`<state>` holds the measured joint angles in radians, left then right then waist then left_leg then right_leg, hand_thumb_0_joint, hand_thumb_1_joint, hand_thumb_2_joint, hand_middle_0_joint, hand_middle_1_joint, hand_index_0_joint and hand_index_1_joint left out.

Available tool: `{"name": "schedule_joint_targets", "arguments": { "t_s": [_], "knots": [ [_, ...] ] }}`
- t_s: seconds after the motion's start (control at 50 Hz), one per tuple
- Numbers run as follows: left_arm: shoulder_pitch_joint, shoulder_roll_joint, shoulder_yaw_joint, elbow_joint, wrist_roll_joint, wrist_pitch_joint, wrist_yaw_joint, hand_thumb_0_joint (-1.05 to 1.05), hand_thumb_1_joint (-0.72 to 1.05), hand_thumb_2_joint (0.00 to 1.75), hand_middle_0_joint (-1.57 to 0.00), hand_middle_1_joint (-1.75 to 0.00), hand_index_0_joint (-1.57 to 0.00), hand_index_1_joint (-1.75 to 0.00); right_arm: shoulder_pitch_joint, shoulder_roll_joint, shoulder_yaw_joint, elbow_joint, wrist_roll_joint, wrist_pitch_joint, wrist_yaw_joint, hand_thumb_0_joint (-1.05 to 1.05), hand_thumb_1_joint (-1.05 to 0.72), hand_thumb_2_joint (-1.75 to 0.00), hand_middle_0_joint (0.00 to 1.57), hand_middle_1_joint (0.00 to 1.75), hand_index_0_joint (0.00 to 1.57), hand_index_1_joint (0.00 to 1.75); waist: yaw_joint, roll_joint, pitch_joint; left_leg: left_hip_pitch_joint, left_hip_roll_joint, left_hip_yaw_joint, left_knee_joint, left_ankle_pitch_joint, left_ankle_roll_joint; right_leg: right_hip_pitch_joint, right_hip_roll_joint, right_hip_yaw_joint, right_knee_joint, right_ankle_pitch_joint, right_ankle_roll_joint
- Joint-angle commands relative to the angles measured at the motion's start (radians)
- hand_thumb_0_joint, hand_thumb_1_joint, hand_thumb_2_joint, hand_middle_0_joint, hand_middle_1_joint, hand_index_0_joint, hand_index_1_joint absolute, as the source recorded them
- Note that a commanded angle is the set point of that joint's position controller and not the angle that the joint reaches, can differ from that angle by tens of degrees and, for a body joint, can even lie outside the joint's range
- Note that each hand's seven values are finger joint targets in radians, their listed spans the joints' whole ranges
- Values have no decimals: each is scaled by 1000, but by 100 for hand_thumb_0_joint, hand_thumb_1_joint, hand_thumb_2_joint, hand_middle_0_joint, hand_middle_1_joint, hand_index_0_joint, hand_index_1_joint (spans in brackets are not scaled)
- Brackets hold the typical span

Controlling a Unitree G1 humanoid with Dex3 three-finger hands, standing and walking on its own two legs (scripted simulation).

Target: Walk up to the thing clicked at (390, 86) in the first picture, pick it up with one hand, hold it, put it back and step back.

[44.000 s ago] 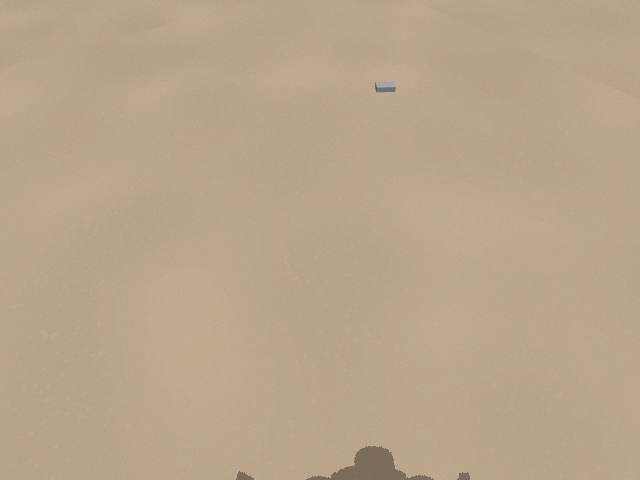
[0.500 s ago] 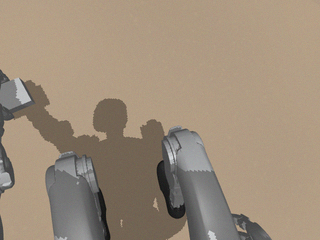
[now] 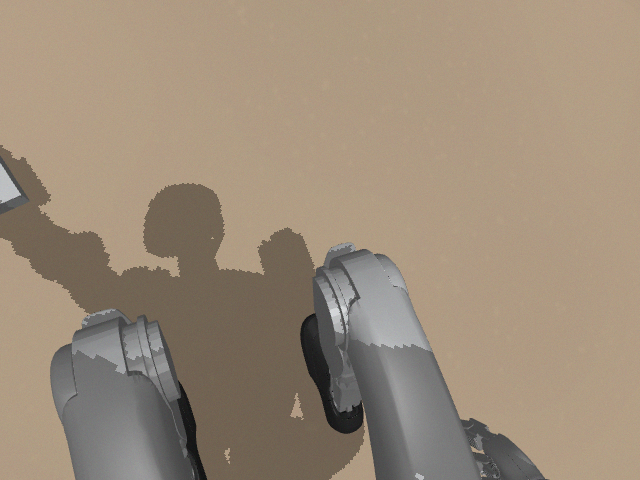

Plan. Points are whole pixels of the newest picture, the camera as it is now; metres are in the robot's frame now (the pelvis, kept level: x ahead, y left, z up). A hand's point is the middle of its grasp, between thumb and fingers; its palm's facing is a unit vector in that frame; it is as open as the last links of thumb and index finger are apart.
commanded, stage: lower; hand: left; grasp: from above
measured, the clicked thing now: out of the picture +0.48 +0.32 -0.23
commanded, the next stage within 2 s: rest in 0.08 s
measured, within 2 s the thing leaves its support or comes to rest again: rests again in 1.00 s
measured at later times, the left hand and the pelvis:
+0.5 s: hand out of the picture +0.48 +0.32 -0.24, palm faces -0.40 -0.18 -0.90, open 9.4 cm; pelvis +0.00 +0.00 -0.02, yaw -3 degrees
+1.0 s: hand out of the picture +0.48 +0.32 -0.27, palm faces -0.40 -0.19 -0.90, open 9.4 cm; pelvis -0.01 +0.01 -0.02, yaw -5 degrees
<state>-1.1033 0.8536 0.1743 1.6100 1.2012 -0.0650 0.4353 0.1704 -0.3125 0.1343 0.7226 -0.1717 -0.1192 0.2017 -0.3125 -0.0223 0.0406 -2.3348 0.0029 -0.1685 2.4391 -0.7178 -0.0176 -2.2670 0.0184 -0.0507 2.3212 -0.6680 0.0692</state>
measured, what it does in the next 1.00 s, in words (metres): stands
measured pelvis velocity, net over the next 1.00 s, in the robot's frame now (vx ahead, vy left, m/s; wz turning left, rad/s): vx -0.01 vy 0.01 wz -0.09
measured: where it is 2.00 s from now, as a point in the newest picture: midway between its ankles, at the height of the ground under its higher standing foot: (262, 426)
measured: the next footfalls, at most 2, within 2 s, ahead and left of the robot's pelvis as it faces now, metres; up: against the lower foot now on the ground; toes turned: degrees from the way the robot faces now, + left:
none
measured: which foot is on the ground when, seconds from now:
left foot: down 0.00-1.00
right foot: down 0.00-1.00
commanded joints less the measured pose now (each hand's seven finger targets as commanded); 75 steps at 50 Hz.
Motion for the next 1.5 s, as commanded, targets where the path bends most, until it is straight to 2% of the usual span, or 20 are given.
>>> {"name": "schedule_joint_targets", "arguments": {
  "t_s": [0.0,0.06,0.08,0.16,0.22,0.38,0.5,0.56,0.58,0.64,0.68,0.7,0.84,0.94,1.06,1.18,1.22,1.36,1.46,1.48],
  "knots": [
    [-319,324,35,-154,-3,-19,58,0,82,49,-119,-43,-120,-42,249,-287,-69,14,-1,0,-11,0,-89,-89,20,30,20,30,-23,378,-713,516,0,107,-229,265,37,391,26,-135,-181,274,-93],
    [-368,359,51,-199,5,-40,75,0,85,50,-121,-41,-122,-41,245,-290,-63,17,-9,-1,-9,0,-89,-90,20,30,20,30,-35,416,-724,518,3,104,-221,253,33,381,30,-144,-168,262,-98],
    [-312,311,22,-137,14,-34,78,0,83,51,-120,-42,-121,-42,235,-278,-54,14,-9,-2,-9,0,-89,-90,20,30,20,30,-29,422,-727,538,4,102,-226,255,31,385,33,-145,-167,266,-97],
    [-337,355,48,-172,9,-38,111,0,88,52,-124,-44,-124,-43,232,-295,-58,13,-11,-9,-4,0,-89,-90,20,30,20,30,-31,455,-735,558,9,97,-224,262,28,378,34,-153,-160,274,-97],
    [-322,331,30,-142,17,-34,125,0,85,53,-123,-36,-123,-37,225,-296,-46,17,-16,-14,-1,0,-88,-89,20,30,20,30,-48,475,-718,578,12,87,-218,284,23,349,35,-163,-146,288,-98],
    [-334,388,47,-95,8,-31,149,0,84,50,-121,-36,-121,-36,233,-321,-14,10,-28,-42,19,0,-88,-89,20,30,20,30,-82,425,-655,520,17,77,-176,317,33,396,42,-171,-145,328,-90],
    [-294,384,18,-23,1,-34,150,0,84,47,-119,-38,-120,-37,207,-332,8,-1,-30,-54,24,0,-88,-89,20,30,20,30,-85,429,-653,510,21,64,-180,288,31,413,53,-184,-145,304,-92],
    [-325,424,28,-48,-2,-42,158,0,86,50,-120,-40,-121,-39,198,-347,16,-14,-31,-62,21,0,-88,-89,20,30,20,30,-91,457,-621,524,24,52,-185,271,26,374,50,-195,-136,286,-95],
    [-305,394,4,-14,4,-36,157,0,85,52,-122,-38,-122,-38,194,-347,22,-12,-32,-65,23,0,-88,-89,20,30,20,30,-94,463,-605,542,25,51,-183,268,25,360,53,-194,-134,280,-97],
    [-337,450,32,-48,12,-50,175,0,86,51,-122,-37,-122,-37,188,-360,31,-24,-34,-74,25,0,-88,-89,20,30,20,30,-101,465,-598,523,25,49,-177,269,26,379,55,-199,-137,286,-94],
    [-328,429,21,-21,14,-52,179,0,87,50,-123,-37,-123,-36,191,-358,38,-17,-39,-83,28,0,-88,-89,20,30,20,30,-111,462,-573,529,28,45,-176,270,23,364,54,-203,-132,286,-92],
    [-330,485,63,-32,15,-57,193,0,87,51,-122,-38,-123,-37,186,-370,33,-17,-42,-83,25,0,-88,-89,20,30,20,30,-107,468,-592,541,32,37,-178,272,21,364,57,-209,-129,287,-93],
    [-318,418,-11,38,19,-55,202,0,90,55,-124,-44,-124,-43,176,-367,52,-10,-51,-104,34,0,-89,-89,20,30,20,30,-127,483,-554,529,33,35,-170,256,20,365,64,-217,-138,282,-93],
    [-324,482,29,37,17,-52,208,0,89,55,-124,-42,-124,-41,186,-392,57,-13,-56,-119,42,0,-89,-90,20,30,20,30,-142,478,-537,540,41,19,-159,290,17,372,61,-224,-126,309,-88],
    [-330,470,-1,39,8,-56,213,0,86,56,-121,-44,-121,-44,161,-389,78,-28,-54,-134,46,0,-89,-90,20,30,20,30,-140,480,-538,520,42,19,-153,279,21,399,69,-225,-137,306,-89],
    [-318,511,24,51,8,-51,227,0,84,56,-120,-44,-120,-43,174,-409,84,-28,-57,-147,51,0,-89,-90,20,30,20,30,-149,480,-516,533,47,8,-157,285,17,393,70,-233,-135,308,-86],
    [-338,481,-2,49,10,-52,224,0,85,54,-120,-43,-121,-42,155,-407,88,-38,-59,-154,56,0,-89,-90,20,30,20,30,-158,488,-501,542,49,1,-160,271,14,368,65,-238,-129,298,-85],
    [-318,510,7,88,2,-44,236,0,79,57,-117,-44,-117,-45,163,-418,100,-36,-59,-165,59,0,-89,-90,20,30,20,30,-162,455,-489,505,51,0,-151,264,20,408,75,-236,-144,304,-83],
    [-330,476,-32,113,-11,-47,231,0,78,54,-114,-47,-115,-46,141,-424,106,-50,-54,-179,61,0,-89,-90,20,30,20,30,-176,444,-435,485,53,-12,-161,208,19,367,72,-242,-143,259,-82],
    [-309,515,-7,114,-10,-48,235,0,70,54,-106,-48,-107,-47,151,-431,104,-44,-55,-173,58,0,-88,-90,20,30,20,30,-172,437,-449,485,56,-14,-167,215,20,395,75,-241,-155,266,-82]
  ]
}}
